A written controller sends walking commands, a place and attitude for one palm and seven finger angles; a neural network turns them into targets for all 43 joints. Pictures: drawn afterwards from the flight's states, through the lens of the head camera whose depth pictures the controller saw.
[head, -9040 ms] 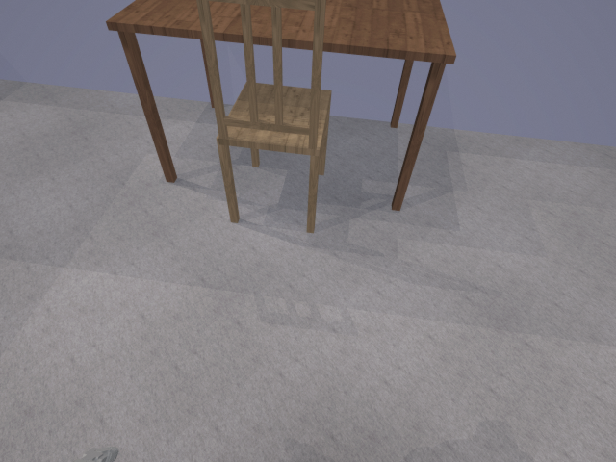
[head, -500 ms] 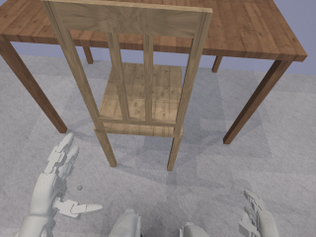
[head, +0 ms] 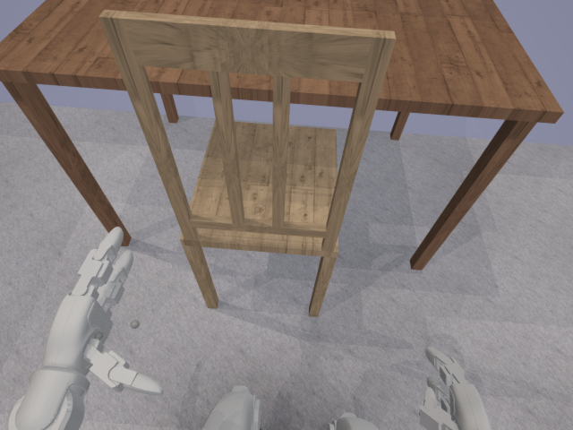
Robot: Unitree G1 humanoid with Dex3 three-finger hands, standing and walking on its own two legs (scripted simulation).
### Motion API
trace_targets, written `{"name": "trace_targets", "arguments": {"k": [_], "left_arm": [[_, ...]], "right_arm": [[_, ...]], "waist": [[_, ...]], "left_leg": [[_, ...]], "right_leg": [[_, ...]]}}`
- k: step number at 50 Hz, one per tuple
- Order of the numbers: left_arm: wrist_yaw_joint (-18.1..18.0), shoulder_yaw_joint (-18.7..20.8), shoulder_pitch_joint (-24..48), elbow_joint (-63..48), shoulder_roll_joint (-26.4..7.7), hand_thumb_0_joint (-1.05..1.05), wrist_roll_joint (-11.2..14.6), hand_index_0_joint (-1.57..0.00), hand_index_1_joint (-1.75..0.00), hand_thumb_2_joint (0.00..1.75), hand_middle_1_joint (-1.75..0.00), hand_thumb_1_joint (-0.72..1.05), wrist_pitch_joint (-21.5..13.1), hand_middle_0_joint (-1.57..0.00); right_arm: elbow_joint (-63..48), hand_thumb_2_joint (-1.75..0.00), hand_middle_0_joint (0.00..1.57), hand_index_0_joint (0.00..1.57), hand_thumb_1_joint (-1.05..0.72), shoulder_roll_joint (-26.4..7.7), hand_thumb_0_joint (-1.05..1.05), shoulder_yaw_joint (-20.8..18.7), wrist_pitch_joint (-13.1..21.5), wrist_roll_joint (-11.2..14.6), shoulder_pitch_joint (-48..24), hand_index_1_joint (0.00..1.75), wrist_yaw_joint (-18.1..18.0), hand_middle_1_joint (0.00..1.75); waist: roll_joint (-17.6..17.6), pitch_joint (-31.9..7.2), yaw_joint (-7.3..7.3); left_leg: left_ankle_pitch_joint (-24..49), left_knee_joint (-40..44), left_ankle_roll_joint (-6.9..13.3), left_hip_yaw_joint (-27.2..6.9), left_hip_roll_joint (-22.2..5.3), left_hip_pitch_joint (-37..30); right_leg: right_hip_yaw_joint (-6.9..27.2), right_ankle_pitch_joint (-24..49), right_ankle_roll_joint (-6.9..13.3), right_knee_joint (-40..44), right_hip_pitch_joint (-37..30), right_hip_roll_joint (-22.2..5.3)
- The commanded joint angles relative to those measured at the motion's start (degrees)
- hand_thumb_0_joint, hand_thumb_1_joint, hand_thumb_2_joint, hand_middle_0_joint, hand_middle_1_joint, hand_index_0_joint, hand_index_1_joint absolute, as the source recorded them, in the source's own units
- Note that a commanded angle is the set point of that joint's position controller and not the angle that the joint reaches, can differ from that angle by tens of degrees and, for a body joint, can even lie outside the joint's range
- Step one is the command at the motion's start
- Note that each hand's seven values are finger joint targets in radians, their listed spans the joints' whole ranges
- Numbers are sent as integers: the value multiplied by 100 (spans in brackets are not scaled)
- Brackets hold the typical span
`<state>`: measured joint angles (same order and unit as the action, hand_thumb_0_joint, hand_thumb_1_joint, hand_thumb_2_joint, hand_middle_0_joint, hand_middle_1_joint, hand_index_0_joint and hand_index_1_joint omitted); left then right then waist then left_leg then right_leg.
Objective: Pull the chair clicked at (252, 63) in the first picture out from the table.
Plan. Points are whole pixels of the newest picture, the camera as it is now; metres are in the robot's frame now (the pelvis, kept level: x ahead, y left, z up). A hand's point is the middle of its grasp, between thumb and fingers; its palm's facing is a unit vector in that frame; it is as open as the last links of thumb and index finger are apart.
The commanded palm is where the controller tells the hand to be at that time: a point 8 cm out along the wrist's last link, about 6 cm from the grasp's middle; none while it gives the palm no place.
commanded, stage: raise the hand toward the chair's back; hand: left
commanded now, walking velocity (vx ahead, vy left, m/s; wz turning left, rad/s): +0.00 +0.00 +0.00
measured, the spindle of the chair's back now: (230, 162) +0.54 +0.13 +0.02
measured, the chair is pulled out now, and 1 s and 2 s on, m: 0.00 0.00 0.00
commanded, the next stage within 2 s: aim the fingers beside a spindle in 0.48 s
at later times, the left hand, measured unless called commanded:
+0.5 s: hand (145, 321) +0.24 +0.19 +0.04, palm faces -0.02 -1.00 -0.07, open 16.9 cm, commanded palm +0.22 +0.25 +0.04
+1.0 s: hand (178, 298) +0.28 +0.16 +0.03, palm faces -0.04 -1.00 -0.05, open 16.9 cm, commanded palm +0.26 +0.22 +0.03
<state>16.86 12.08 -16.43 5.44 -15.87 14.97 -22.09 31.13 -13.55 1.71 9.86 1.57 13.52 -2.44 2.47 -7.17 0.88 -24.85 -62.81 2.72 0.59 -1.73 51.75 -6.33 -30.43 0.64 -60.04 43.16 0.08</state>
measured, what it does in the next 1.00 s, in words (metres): stands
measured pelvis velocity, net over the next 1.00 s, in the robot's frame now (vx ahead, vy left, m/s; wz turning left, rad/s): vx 0.00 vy -0.02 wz -0.01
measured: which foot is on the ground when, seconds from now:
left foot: down 0.00-1.00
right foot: down 0.00-1.00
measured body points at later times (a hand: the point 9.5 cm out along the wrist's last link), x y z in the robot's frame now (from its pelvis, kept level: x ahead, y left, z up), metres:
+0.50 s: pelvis +0.00 -0.01 +0.00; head +0.06 +0.00 +0.45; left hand +0.24 +0.25 +0.05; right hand +0.17 -0.25 -0.08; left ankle +0.06 +0.09 -0.66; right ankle -0.01 -0.12 -0.66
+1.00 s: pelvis +0.00 -0.02 -0.01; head +0.08 -0.02 +0.44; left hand +0.28 +0.22 +0.03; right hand +0.16 -0.27 -0.10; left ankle +0.06 +0.09 -0.66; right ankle -0.01 -0.12 -0.66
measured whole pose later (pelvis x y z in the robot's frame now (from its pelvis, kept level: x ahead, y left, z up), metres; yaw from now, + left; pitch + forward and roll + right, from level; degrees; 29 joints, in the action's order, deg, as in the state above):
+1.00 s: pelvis +0.00 -0.02 -0.01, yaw +0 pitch +16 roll -2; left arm 15.0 10.5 -8.1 13.2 -14.1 14.0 -24.1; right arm 32.5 -14.3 0.9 9.7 1.2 13.3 -1.8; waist 2.2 -7.9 2.0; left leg -25.5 -64.1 1.3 0.8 -2.4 54.5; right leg -5.9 -32.0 2.1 -63.1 47.0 0.7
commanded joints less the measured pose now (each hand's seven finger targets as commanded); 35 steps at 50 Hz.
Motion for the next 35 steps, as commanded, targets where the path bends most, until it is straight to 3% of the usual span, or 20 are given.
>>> {"name": "trace_targets", "arguments": {"k": [1,3,6,8,14,23,25,29,34,35], "left_arm": [[22,434,406,-1080,-752,0,189,-6,-8,30,-8,-50,-378,-6],[20,487,334,-935,-755,0,207,-6,-8,30,-8,-50,-371,-6],[17,444,407,-993,-740,0,205,-6,-8,30,-8,-50,-443,-6],[-18,518,389,-912,-822,0,177,-6,-8,30,-8,-50,-466,-6],[-65,516,423,-1012,-836,0,185,-6,-8,30,-8,-50,-552,-6],[3,472,461,-902,-778,0,199,-6,-8,30,-8,-50,-546,-6],[23,454,495,-935,-760,0,192,-6,-8,30,-8,-50,-533,-6],[52,462,471,-894,-746,0,222,-6,-8,30,-8,-50,-512,-6],[53,221,1012,-696,-589,0,184,-6,-8,30,-8,-50,-565,-6],[28,365,1067,-638,-729,0,168,-6,-8,30,-8,-50,-595,-6]], "right_arm": [[-822,-90,20,20,-90,-831,0,-409,365,49,-222,30,-98,30],[-788,-90,20,20,-90,-840,0,-431,379,49,-236,30,-105,30],[-764,-90,20,20,-90,-855,0,-448,418,52,-205,30,-90,30],[-744,-90,20,20,-90,-855,0,-452,424,41,-193,30,-90,30],[-753,-90,20,20,-90,-840,0,-446,446,42,-201,30,-79,30],[-682,-90,20,20,-90,-820,0,-454,444,48,-208,30,-90,30],[-695,-90,20,20,-90,-817,0,-443,437,42,-206,30,-79,30],[-709,-90,20,20,-90,-811,0,-443,426,47,-239,30,-96,30],[-640,-90,20,20,-90,-825,0,-408,437,22,-208,30,-97,30],[-612,-90,20,20,-90,-842,0,-424,438,27,-202,30,-101,30]], "waist": [[313,-1200,36],[109,-1186,19],[240,-1177,38],[113,-1167,33],[351,-1187,41],[87,-1238,81],[243,-1273,68],[91,-1261,71],[89,-1162,201],[77,-1174,159]], "left_leg": [[804,1218,-156,-537,26,-1844],[820,1193,-134,-505,43,-1725],[858,1160,-138,-462,43,-1761],[828,1157,-128,-464,47,-1655],[790,1135,-114,-403,67,-1689],[1077,982,-89,-358,64,-1634],[1105,999,-103,-366,66,-1695],[1064,974,-82,-354,76,-1624],[951,798,-72,-346,83,-1446],[915,795,-87,-351,70,-1415]], "right_leg": [[136,792,88,951,134,166],[157,806,80,991,43,176],[174,838,75,983,92,160],[181,813,71,977,46,164],[240,802,71,1021,26,142],[288,1132,49,985,-59,148],[261,1154,52,955,-38,137],[303,1137,41,994,-78,137],[355,1065,21,920,180,113],[362,1011,37,904,167,112]]}}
